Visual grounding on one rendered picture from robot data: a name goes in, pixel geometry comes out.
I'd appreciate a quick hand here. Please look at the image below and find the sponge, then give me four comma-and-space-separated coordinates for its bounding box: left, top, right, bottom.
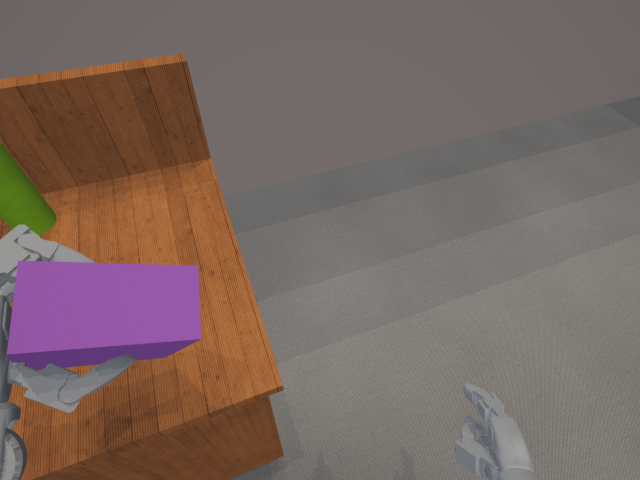
7, 261, 201, 371

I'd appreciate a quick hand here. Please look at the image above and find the table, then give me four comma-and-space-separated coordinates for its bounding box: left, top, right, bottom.
0, 53, 284, 480

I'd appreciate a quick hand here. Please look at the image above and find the right robot hand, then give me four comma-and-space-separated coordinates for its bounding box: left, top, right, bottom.
456, 382, 534, 480

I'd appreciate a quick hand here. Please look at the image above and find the left robot forearm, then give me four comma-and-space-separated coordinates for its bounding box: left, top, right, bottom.
0, 402, 27, 480

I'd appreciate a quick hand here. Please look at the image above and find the left robot hand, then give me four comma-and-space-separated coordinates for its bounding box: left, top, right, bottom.
0, 224, 137, 413

